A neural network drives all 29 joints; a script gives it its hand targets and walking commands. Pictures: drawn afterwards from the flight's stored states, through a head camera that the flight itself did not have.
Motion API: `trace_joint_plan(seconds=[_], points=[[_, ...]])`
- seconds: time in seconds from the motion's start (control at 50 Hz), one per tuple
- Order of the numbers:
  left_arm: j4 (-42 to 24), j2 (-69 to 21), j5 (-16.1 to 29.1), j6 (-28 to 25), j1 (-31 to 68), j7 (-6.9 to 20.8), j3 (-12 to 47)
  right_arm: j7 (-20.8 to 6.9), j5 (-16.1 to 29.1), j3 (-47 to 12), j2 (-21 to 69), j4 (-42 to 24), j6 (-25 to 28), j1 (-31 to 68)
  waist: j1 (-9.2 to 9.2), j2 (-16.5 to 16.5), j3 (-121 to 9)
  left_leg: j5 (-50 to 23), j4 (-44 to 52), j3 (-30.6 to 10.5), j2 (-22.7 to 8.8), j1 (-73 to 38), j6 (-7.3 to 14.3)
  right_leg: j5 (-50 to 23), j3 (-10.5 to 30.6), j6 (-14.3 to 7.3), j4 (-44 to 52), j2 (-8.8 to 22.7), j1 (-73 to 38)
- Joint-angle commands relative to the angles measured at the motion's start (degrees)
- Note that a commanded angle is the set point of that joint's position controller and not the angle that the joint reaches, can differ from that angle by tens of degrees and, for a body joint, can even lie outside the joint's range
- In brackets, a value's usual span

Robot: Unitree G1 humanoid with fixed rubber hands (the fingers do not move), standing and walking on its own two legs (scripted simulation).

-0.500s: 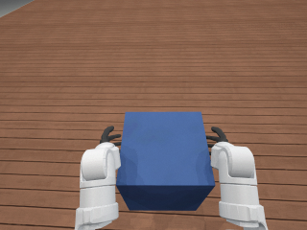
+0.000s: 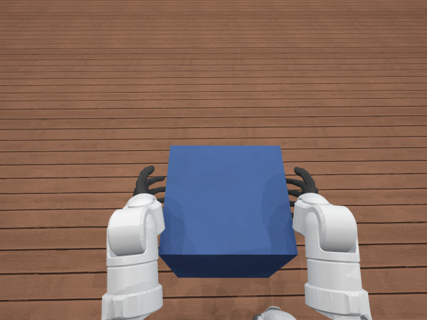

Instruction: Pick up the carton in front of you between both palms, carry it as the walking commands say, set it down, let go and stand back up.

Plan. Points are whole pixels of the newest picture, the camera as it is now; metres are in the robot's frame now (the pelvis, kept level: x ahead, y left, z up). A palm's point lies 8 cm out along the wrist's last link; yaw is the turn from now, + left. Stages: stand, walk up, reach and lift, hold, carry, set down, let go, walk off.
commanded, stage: carry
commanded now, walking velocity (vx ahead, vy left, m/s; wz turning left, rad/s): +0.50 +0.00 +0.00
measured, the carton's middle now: (224, 218) +0.33 +0.00 -0.02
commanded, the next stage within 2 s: none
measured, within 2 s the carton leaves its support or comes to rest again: neither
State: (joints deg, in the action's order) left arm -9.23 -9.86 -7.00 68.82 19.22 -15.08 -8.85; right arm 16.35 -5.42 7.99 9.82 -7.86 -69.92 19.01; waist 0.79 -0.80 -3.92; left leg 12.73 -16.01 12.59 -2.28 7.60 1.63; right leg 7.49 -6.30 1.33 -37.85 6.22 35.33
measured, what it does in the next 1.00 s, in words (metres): walks ahead: right foot, then left foot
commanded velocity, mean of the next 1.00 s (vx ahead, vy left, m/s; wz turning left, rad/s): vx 0.21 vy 0.00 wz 0.00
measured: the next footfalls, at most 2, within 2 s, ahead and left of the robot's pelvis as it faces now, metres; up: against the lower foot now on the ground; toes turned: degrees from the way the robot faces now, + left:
right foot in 0.12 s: +0.27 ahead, -0.13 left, +0.00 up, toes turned -10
left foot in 0.58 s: +0.55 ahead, +0.10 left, +0.00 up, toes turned -1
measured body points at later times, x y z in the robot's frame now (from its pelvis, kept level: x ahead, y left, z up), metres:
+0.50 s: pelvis +0.32 -0.02 +0.00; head +0.33 -0.03 +0.45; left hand +0.63 +0.14 +0.09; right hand +0.63 -0.16 +0.07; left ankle +0.46 +0.12 -0.71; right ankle +0.23 -0.12 -0.75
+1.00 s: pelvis +0.53 +0.00 -0.01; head +0.52 +0.00 +0.44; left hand +0.84 +0.15 +0.08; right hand +0.84 -0.14 +0.07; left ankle +0.51 +0.09 -0.75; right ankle +0.53 -0.11 -0.75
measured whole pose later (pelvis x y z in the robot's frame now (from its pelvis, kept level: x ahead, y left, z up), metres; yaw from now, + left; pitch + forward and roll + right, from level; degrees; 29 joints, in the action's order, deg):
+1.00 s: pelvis +0.53 +0.00 -0.01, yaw +1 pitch +3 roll +0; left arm -7.5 -10.6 -8.1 68.2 21.3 -14.2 -9.6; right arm 14.9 -7.7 8.9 10.1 -8.1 -69.9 19.9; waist 0.2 0.8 -5.5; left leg 16.4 -28.8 10.9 -2.9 15.4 1.4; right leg 14.6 -8.8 0.0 -28.2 3.5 16.6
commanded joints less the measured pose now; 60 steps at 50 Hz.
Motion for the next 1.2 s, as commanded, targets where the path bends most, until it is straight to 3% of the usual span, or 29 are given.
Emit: trace_joint_plan(seconds=[0.0, 0.06, 0.1, 0.12, 0.14, 0.16, 0.2, 0.22, 0.26, 0.36, 0.44, 0.48, 0.52, 0.54, 0.56, 0.58, 0.6, 0.62, 0.66, 0.68, 0.72, 0.8, 0.82, 0.86, 0.88, 0.92, 0.98, 1.04, 1.18], points=[[-2.2, -58.6, 25.5, 1.0, 29.3, 23.9, 40.0, -25.5, 24.6, -37.5, 58.3, -5.1, 0.7, 31.7, 0.57, 8.9, -16.8, -17.8, 3.4, -6.2, -11.8, -14.1, 4.6, -5.6, -3.4, -0.6, 7.3, -2.2, -3.3], [0.1, -57.3, 25.6, 2.2, 28.4, 24.9, 39.6, -25.4, 23.0, -37.5, 57.4, -2.6, -0.1, 29.9, 0.51, 9.6, -15.3, -21.3, -1.8, -4.3, -11.3, -14.8, 2.7, -5.9, -5.4, -1.6, 13.0, -3.3, -9.0], [2.7, -56.8, 25.3, 2.6, 27.8, 25.6, 38.5, -25.5, 22.9, -37.9, 57.0, -1.3, -0.5, 30.1, -0.72, 5.9, -18.1, -24.0, -15.6, 0.0, -8.6, -6.6, 0.0, -2.0, -9.0, -2.4, 15.4, -5.6, -26.6], [4.3, -56.5, 24.8, 2.7, 26.6, 25.9, 37.7, -25.6, 23.0, -38.0, 56.0, -1.4, -0.7, 31.3, -2.15, 0.6, -21.8, -12.1, -27.8, -0.1, -7.4, 2.6, -1.8, 3.3, 1.8, -3.7, 16.0, 2.7, -38.3], [7.4, -55.9, 23.3, 2.2, 26.5, 25.9, 36.8, -25.9, 23.8, -38.8, 57.0, -2.1, -1.6, 34.7, -2.58, -15.1, -24.8, 0.8, -42.5, -1.5, -0.9, 21.0, -4.4, 7.2, 26.8, -11.4, 20.0, 15.8, -50.5], [7.7, -56.9, 23.6, 1.9, 26.1, 25.9, 36.1, -26.1, 24.1, -39.0, 57.0, -1.2, -1.7, 35.6, -2.57, -17.2, -22.2, 16.2, -50.7, -6.3, 2.0, 33.4, -4.0, -0.3, 34.6, -14.5, 23.0, 18.4, -53.9], [6.0, -58.8, 24.4, 1.7, 28.5, 26.1, 36.1, -26.2, 25.0, -39.0, 59.2, -1.0, -0.6, 36.9, -2.25, -7.2, -21.5, 13.7, -55.0, -11.5, -3.2, 36.0, -1.7, -10.3, 24.5, -12.8, 20.4, 16.1, -49.8], [4.5, -59.9, 24.9, 1.3, 30.4, 26.2, 36.1, -26.1, 25.6, -39.1, 60.0, -1.8, -0.2, 38.0, -1.89, -3.2, -20.8, 9.9, -51.3, -12.2, -5.1, 34.5, -1.6, -9.9, 20.1, -10.9, 21.4, 15.0, -45.8], [1.5, -61.4, 26.3, 0.7, 34.1, 26.4, 36.7, -25.6, 26.0, -39.2, 60.7, -3.9, 0.6, 39.8, -1.55, -4.6, -20.7, 5.2, -44.3, -10.7, -5.2, 29.7, -2.0, -7.3, 12.8, -8.3, 24.0, 12.6, -40.6], [-3.4, -59.4, 27.6, 0.9, 33.8, 26.0, 37.3, -23.6, 25.4, -39.7, 61.0, -8.8, 1.1, 38.8, -1.75, -6.8, -19.4, -2.2, -29.5, -7.2, -4.5, 29.9, -3.5, -6.2, 5.2, -9.8, 26.6, 10.2, -41.1], [-0.9, -57.8, 25.4, 1.8, 27.5, 25.5, 37.2, -23.6, 24.0, -39.8, 59.3, -6.7, -0.1, 32.9, -1.99, -7.0, -16.9, -9.5, -17.1, -3.6, -1.8, 26.2, -2.7, -18.8, 0.1, -8.0, 24.0, 8.0, -43.1], [1.3, -57.7, 24.2, 1.9, 25.2, 25.6, 37.1, -24.4, 23.8, -39.7, 59.0, -4.5, -0.6, 31.1, -2.17, -7.5, -16.0, -12.9, -12.4, -1.5, 0.3, 22.7, -2.2, -28.9, -2.6, -6.2, 19.9, 6.7, -44.0], [3.4, -58.0, 23.6, 1.8, 24.5, 25.8, 37.1, -25.3, 23.7, -39.3, 59.1, -1.9, -0.7, 29.7, -1.33, -6.8, -16.5, -19.3, -5.2, 1.8, 2.5, 12.4, -2.0, -31.7, -6.2, -2.9, 12.0, 4.4, -41.4], [4.3, -58.2, 23.4, 1.7, 24.4, 25.9, 37.1, -25.8, 23.6, -38.9, 59.1, -0.7, -0.6, 29.4, -0.71, -5.0, -17.4, -23.5, -2.4, 2.8, 2.5, 2.6, -1.8, -30.3, -7.8, -0.8, 6.0, 2.8, -36.3], [5.1, -58.0, 23.1, 1.5, 24.5, 26.1, 37.2, -26.3, 23.4, -38.2, 58.8, 0.3, -0.5, 29.7, -0.09, -2.8, -19.8, -33.4, -3.9, -3.1, -3.7, -8.0, -1.2, -19.2, -7.1, 1.3, -1.0, 1.5, -29.0], [5.1, -58.4, 23.8, 1.7, 26.6, 26.3, 37.9, -26.6, 22.7, -37.4, 58.6, 2.0, -0.2, 29.4, 0.27, 7.8, -25.4, -60.6, -12.9, -16.7, -16.2, -23.4, 4.3, 3.2, -4.4, 2.5, -12.2, -1.0, -16.5], [5.6, -59.4, 24.7, 2.0, 27.5, 26.7, 38.5, -26.6, 21.9, -36.5, 58.7, 4.1, 0.6, 28.5, 0.60, 16.9, -28.5, -66.6, -11.1, -25.6, -21.3, -31.5, 11.6, 24.9, -1.3, 3.3, -20.3, -5.8, -4.6], [4.8, -59.9, 25.2, 1.5, 28.5, 26.8, 38.7, -26.7, 22.5, -35.8, 59.6, 3.8, 1.2, 28.1, 0.50, 13.3, -28.0, -58.1, -7.8, -24.8, -21.6, -27.9, 11.9, 27.7, 2.5, 2.4, -22.0, -4.5, -3.3], [2.4, -61.2, 26.6, 0.5, 32.1, 26.7, 39.1, -26.7, 23.2, -35.4, 61.9, 1.0, 2.3, 31.1, -0.06, 8.6, -25.3, -42.6, -3.8, -19.4, -18.5, -18.8, 7.9, 26.7, 5.1, 0.9, -10.5, -1.3, -6.8], [0.6, -61.4, 27.2, -0.1, 33.6, 26.4, 39.6, -26.7, 23.6, -35.7, 63.1, -0.6, 2.7, 33.2, -0.46, 9.0, -23.9, -38.5, -2.3, -16.6, -17.1, -14.6, 6.0, 25.0, 4.4, 0.8, -3.5, -1.3, -10.3], [-0.9, -61.9, 27.4, -0.7, 33.7, 25.7, 40.0, -26.5, 24.3, -36.4, 63.6, -2.8, 3.3, 34.4, -0.60, 9.4, -25.5, -33.4, -1.7, -12.9, -15.5, -12.2, 5.6, 18.8, 1.8, 0.8, 1.9, -3.2, -16.0], [-3.6, -61.7, 26.9, -1.0, 31.0, 24.8, 40.1, -25.9, 24.6, -37.4, 61.7, -7.2, 3.6, 33.3, -0.77, 8.1, -27.7, -30.3, -6.0, -5.9, -12.1, -9.4, 4.7, 1.2, -1.5, 0.3, 14.2, -2.8, -23.9], [-4.3, -61.0, 26.8, -0.7, 30.8, 24.8, 40.2, -25.7, 24.5, -37.6, 61.1, -7.7, 3.4, 32.8, -0.75, 7.4, -27.1, -25.3, -7.2, -4.9, -10.7, -6.8, 3.3, -5.7, -1.4, 0.4, 17.6, -1.8, -27.1], [-4.2, -59.5, 26.7, 0.3, 30.3, 25.1, 39.8, -25.4, 23.9, -38.1, 60.0, -7.1, 2.8, 31.8, -0.56, 3.3, -26.9, -12.2, -10.3, -4.6, -8.4, -0.5, -0.1, -18.5, 4.6, -0.5, 16.3, 6.2, -32.4], [-2.4, -59.7, 25.8, 0.3, 29.8, 25.1, 39.7, -25.4, 24.2, -38.9, 59.6, -7.3, 2.0, 33.2, -0.42, -1.4, -25.9, -11.9, -9.2, -6.6, -6.7, -0.7, -0.6, -22.5, 3.9, -1.8, 11.7, 6.7, -31.3], [1.4, -58.7, 25.0, 1.1, 26.7, 25.4, 38.5, -25.6, 24.0, -39.0, 58.3, -5.4, 0.7, 32.5, -0.57, -3.5, -24.2, -17.7, -12.4, -6.7, -7.3, -0.9, -0.9, -25.2, 3.2, -1.9, 10.0, 5.9, -30.0], [6.9, -58.3, 23.4, 1.8, 24.5, 25.9, 37.2, -26.2, 23.1, -38.5, 57.8, 0.0, -0.4, 30.8, -0.70, -2.0, -23.0, -27.7, -15.3, -6.7, -7.2, -0.1, -1.9, -32.6, 2.4, -1.7, 7.0, 4.7, -29.3], [8.6, -59.0, 23.5, 1.5, 26.8, 26.4, 36.8, -26.9, 23.1, -37.8, 59.0, 3.1, -0.3, 32.4, -0.67, -1.4, -22.1, -28.8, -16.1, -6.4, -6.6, 1.5, -2.6, -35.6, 2.1, -1.4, 6.0, 4.4, -29.3], [5.0, -60.3, 25.6, 0.8, 33.8, 26.0, 37.6, -26.5, 25.0, -37.5, 60.4, 1.4, 0.3, 37.7, -0.66, 1.1, -22.4, -31.0, -16.4, -6.9, -7.2, -0.1, -2.2, -30.1, 1.7, -1.3, 5.0, 3.6, -27.9]])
